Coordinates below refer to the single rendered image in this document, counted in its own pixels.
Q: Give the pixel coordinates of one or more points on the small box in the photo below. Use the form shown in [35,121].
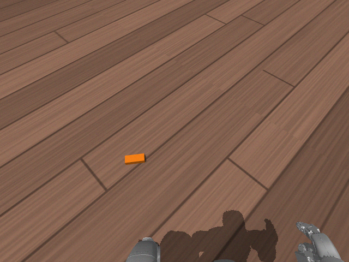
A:
[135,158]

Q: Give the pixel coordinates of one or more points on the right robot hand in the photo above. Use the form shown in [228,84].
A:
[320,248]

